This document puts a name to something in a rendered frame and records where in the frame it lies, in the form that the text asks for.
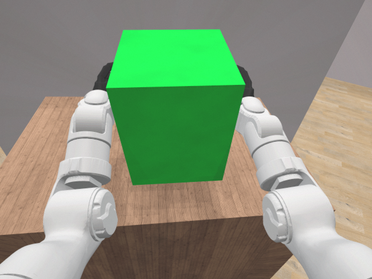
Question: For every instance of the robot right upper arm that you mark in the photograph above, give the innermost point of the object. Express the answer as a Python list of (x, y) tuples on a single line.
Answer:
[(301, 218)]

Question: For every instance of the robot left upper arm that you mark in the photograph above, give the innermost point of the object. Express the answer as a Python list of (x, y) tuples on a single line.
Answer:
[(76, 222)]

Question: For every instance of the robot right forearm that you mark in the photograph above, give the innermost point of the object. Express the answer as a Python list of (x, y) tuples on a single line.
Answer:
[(277, 166)]

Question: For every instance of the robot left forearm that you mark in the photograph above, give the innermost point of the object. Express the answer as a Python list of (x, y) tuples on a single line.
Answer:
[(86, 163)]

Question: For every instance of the carton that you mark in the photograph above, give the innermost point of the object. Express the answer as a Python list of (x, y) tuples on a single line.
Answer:
[(175, 96)]

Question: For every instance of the left robot hand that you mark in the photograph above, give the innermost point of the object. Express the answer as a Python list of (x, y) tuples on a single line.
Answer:
[(102, 78)]

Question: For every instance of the right robot hand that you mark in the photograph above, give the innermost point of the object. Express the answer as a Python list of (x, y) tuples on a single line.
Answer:
[(248, 91)]

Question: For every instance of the pedestal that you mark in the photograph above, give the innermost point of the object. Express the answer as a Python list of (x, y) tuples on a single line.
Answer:
[(194, 230)]

